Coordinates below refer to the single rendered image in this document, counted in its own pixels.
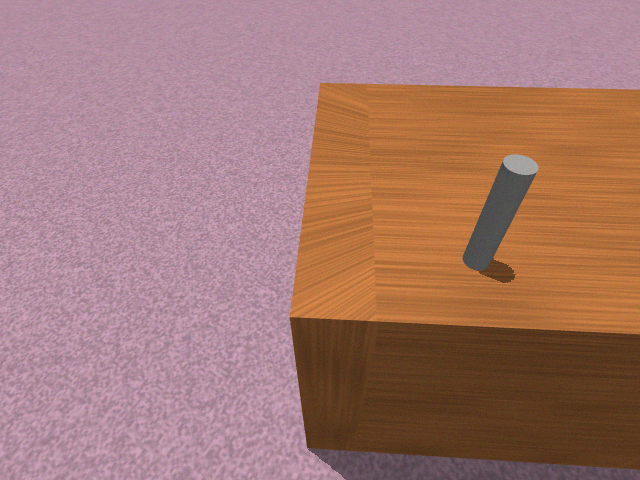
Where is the can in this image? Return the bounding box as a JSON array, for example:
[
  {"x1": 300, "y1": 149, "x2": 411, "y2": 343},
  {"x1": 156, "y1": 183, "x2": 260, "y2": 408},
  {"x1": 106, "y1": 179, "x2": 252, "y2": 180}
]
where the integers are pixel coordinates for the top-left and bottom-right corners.
[{"x1": 463, "y1": 154, "x2": 539, "y2": 271}]

